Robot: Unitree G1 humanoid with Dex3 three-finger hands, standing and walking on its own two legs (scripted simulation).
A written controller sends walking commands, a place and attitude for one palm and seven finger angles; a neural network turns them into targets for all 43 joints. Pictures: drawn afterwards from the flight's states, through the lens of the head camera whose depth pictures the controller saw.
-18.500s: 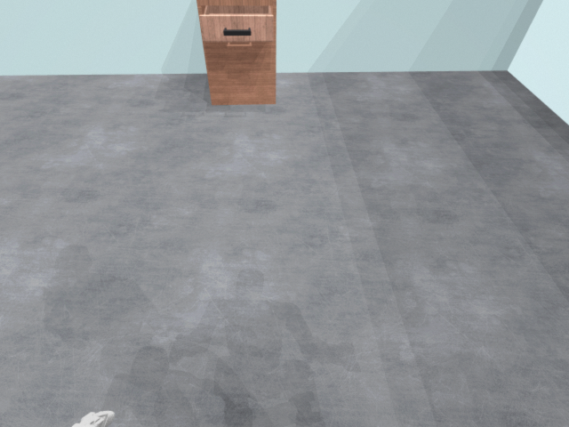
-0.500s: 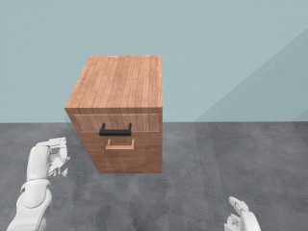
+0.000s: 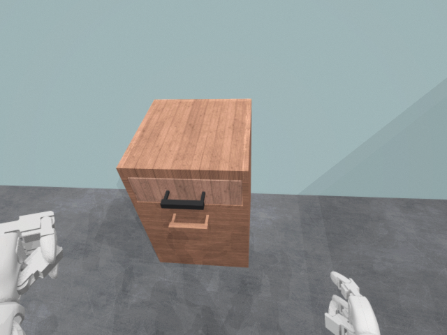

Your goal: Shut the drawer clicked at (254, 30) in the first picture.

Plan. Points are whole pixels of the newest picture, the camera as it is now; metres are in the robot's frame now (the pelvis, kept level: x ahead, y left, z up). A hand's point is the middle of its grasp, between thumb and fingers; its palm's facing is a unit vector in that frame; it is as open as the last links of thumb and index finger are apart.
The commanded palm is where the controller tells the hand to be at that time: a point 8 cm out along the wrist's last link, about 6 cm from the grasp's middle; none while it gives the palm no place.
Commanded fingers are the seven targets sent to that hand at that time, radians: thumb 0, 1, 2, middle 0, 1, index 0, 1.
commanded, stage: draw the hand back to the body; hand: left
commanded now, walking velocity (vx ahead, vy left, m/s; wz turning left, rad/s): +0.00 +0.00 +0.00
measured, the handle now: (183, 199) +0.59 +0.23 -0.23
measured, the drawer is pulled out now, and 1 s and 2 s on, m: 0.00 0.00 0.00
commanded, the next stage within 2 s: step back with the hand held close in 0.02 s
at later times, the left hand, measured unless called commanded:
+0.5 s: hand (70, 259) +0.17 +0.24 +0.14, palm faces +0.25 -0.84 -0.49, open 3.3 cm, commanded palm +0.12 +0.29 +0.18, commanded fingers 0.00 0.90 0.90 -1.40 -1.60 -1.40 -1.60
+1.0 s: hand (0, 303) +0.10 +0.27 +0.17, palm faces +0.38 -0.80 -0.47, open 3.3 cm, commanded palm +0.03 +0.32 +0.18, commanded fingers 0.00 0.90 0.90 -1.40 -1.60 -1.40 -1.60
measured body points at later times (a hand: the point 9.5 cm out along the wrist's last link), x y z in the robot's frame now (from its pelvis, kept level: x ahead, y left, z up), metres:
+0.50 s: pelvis -0.02 +0.01 +0.00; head +0.01 -0.01 +0.45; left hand +0.15 +0.28 +0.17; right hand +0.14 -0.25 -0.09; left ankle +0.00 +0.10 -0.74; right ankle -0.03 -0.09 -0.74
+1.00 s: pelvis -0.09 +0.03 -0.01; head -0.07 +0.04 +0.44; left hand +0.08 +0.31 +0.19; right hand +0.08 -0.20 -0.08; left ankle +0.00 +0.10 -0.74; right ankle -0.09 -0.09 -0.73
